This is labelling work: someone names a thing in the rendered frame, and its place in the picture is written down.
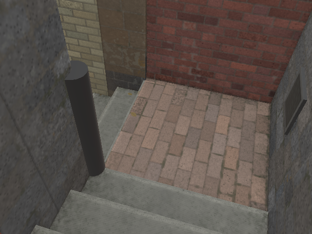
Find stairs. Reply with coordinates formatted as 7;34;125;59
31;170;268;234
93;87;138;160

